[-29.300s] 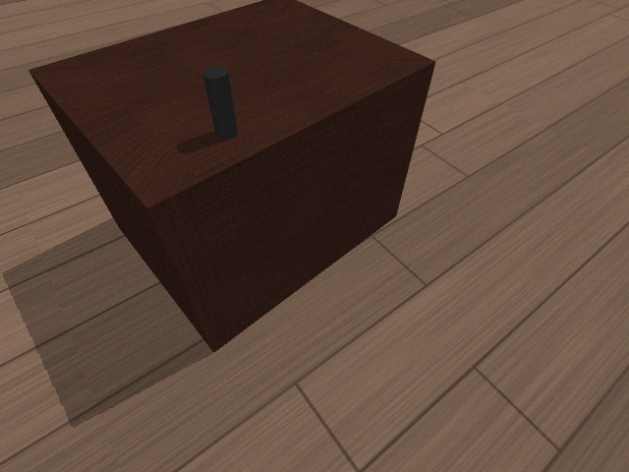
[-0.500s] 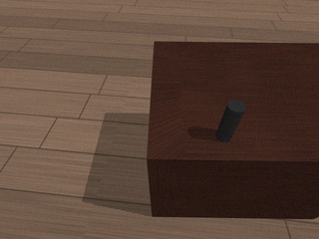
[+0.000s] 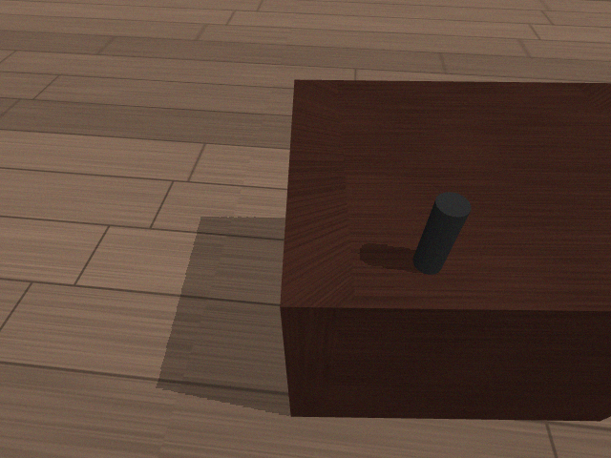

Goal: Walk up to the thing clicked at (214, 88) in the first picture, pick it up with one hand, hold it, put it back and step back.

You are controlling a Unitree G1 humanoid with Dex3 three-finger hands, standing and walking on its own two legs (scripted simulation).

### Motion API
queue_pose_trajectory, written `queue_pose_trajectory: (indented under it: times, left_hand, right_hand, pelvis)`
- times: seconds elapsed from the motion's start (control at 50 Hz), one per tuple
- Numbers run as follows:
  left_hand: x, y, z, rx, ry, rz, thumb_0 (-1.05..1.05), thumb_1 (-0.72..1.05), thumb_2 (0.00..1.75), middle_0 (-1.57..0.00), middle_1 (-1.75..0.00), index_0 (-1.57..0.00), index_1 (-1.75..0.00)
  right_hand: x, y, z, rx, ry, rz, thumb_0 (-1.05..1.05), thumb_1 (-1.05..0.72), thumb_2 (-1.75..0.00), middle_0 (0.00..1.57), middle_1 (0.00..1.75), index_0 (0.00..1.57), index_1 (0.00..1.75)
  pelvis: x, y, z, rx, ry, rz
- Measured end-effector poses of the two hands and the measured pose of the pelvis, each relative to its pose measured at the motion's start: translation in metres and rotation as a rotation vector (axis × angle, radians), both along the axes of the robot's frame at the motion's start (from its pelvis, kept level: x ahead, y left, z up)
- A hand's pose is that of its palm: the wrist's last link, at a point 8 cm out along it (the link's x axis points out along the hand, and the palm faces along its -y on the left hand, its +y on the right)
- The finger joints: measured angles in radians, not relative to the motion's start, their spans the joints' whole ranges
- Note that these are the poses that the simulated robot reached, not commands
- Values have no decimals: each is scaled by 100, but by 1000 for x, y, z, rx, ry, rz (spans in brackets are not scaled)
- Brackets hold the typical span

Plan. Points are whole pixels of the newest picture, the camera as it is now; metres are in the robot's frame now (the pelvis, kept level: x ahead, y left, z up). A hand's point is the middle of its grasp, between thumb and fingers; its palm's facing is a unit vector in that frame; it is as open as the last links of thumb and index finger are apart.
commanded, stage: stand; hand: right
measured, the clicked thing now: (439, 236) +0.44 -0.21 -0.01
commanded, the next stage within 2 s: step back in 0.62 s
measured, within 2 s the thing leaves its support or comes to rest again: neither
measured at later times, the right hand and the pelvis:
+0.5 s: hand out of the picture +0.07 -0.25 -0.16, palm faces -0.04 +0.94 -0.34, open 7.4 cm; pelvis +0.00 +0.00 +0.00, yaw +0 degrees
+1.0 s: hand out of the picture -0.01 -0.23 -0.16, palm faces -0.04 +0.89 -0.45, open 7.4 cm; pelvis -0.07 +0.05 -0.03, yaw -1 degrees
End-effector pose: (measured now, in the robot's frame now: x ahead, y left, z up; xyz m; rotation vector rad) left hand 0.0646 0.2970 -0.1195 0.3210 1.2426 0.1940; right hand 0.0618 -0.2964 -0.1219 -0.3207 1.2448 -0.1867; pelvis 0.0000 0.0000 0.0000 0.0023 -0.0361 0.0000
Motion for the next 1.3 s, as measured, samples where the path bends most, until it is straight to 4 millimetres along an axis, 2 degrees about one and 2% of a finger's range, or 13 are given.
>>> queue_pose_trajectory:
  times: [0.62, 0.76, 0.86, 0.96, 1.08, 1.18, 1.3]
  left_hand:
    - [3, 3, 1, 3, -7, 2, 1, 90, 90, -20, -30, -20, -30]
    - [1, 16, -4, 21, -27, 21, 1, 90, 90, -20, -30, -20, -30]
    - [-1, 35, -11, 34, -33, -24, 1, 90, 90, -20, -30, -20, -30]
    - [6, 60, -31, 16, -79, -49, 1, 90, 90, -20, -30, -20, -30]
    - [-5, 63, -28, -13, -72, -58, 1, 91, 90, -20, -30, -20, -30]
    - [-30, 65, -25, -19, -43, -79, 1, 90, 90, -20, -30, -20, -30]
    - [-61, 65, -23, 15, -10, -102, 1, 90, 90, -20, -30, -20, -30]
  right_hand:
    - [4, 3, 0, 3, -8, 2, 1, -90, -90, 21, 30, 21, 30]
    - [0, -4, -3, -23, -1, -7, 1, -90, -90, 21, 30, 21, 30]
    - [-19, 0, 0, -65, 13, -16, 1, -91, -90, 21, 30, 20, 30]
    - [-56, 15, 0, -124, 40, -20, 1, -91, -90, 21, 30, 20, 30]
    - [-102, 43, 15, -116, 97, -42, 1, -90, -90, 21, 30, 21, 30]
    - [-112, 51, 16, -114, 55, -64, 1, -90, -90, 21, 30, 21, 30]
    - [-116, 51, 3, -82, -41, -70, 1, -90, -90, 21, 30, 21, 30]
  pelvis:
    - [2, 2, 0, 0, -2, -1]
    - [-21, 6, -8, -9, 5, -4]
    - [-42, 24, -14, 1, 17, -12]
    - [-61, 49, -28, -5, 19, -1]
    - [-79, 61, -14, -33, 19, -12]
    - [-94, 67, -10, -30, 25, -45]
    - [-118, 65, -17, -3, 9, -82]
